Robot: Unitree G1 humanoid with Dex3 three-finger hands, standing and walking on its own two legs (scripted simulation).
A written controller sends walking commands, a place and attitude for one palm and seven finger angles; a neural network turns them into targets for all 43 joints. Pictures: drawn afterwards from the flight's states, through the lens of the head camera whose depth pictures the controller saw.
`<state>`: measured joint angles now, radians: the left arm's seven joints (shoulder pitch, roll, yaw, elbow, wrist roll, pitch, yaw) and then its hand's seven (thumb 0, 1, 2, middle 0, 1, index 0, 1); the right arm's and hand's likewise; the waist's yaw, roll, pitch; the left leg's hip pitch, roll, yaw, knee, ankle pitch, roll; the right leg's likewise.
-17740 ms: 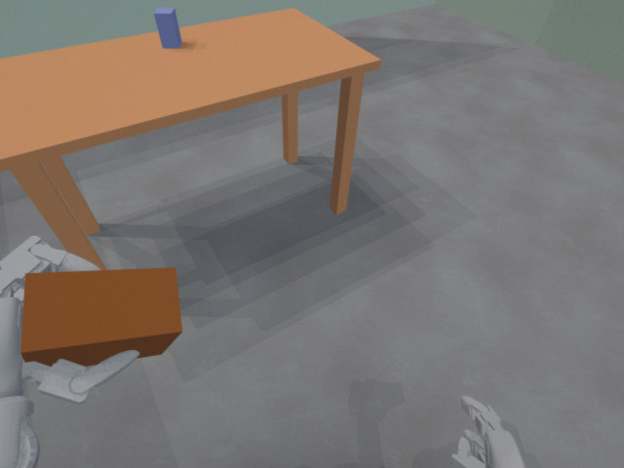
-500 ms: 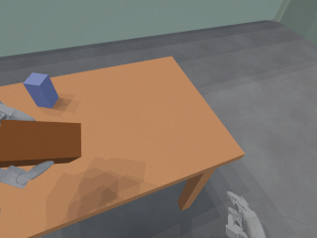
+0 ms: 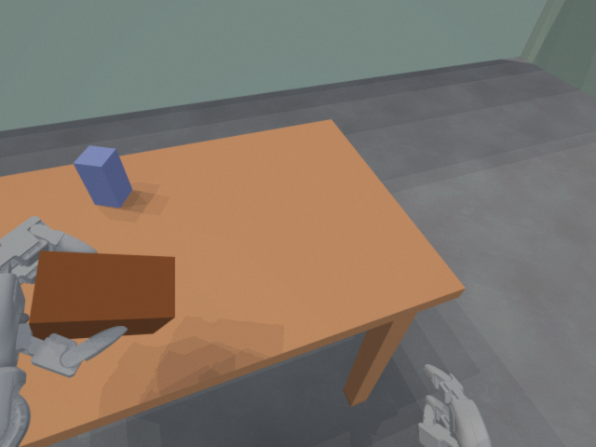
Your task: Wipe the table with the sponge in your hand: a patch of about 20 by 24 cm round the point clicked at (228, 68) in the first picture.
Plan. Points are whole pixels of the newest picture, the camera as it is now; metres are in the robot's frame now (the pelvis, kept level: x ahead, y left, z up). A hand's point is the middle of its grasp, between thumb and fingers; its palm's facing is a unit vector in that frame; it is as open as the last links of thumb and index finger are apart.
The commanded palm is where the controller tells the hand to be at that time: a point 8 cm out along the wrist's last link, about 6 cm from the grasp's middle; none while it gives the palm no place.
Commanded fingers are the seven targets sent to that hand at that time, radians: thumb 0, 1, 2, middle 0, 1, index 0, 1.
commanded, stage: come to a stop and stand still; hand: left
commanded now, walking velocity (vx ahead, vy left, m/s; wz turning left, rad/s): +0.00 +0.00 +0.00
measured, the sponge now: (125, 298) +0.23 +0.22 +0.13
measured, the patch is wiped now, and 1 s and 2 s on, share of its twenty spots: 0.00 0.00 0.00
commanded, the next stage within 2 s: look again from close up in 0.60 s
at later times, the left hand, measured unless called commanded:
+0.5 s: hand (103, 302) +0.21 +0.23 +0.15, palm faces +0.35 -0.85 -0.38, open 10.3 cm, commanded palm +0.16 +0.26 +0.18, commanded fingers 0.00 0.10 1.30 -1.20 -1.60 -1.20 -1.60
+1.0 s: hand (103, 302) +0.21 +0.23 +0.15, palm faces +0.35 -0.86 -0.37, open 10.3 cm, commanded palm +0.16 +0.26 +0.18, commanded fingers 0.00 0.10 1.30 -1.20 -1.60 -1.20 -1.60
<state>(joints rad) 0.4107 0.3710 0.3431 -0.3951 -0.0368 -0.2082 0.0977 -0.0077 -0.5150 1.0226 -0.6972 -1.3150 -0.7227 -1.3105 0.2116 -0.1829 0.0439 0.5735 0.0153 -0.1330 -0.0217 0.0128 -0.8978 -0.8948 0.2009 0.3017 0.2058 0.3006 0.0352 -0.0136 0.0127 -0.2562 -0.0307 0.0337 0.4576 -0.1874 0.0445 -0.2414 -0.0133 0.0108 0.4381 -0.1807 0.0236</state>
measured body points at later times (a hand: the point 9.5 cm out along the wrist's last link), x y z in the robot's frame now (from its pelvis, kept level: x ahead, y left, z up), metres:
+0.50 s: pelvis +0.00 -0.02 +0.00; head +0.00 -0.01 +0.45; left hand +0.19 +0.27 +0.17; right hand +0.16 -0.26 -0.07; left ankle +0.04 +0.09 -0.74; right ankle +0.03 -0.14 -0.74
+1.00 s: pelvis +0.00 -0.02 +0.00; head +0.01 -0.01 +0.45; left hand +0.19 +0.27 +0.17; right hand +0.18 -0.24 -0.07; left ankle +0.04 +0.09 -0.74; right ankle +0.03 -0.14 -0.74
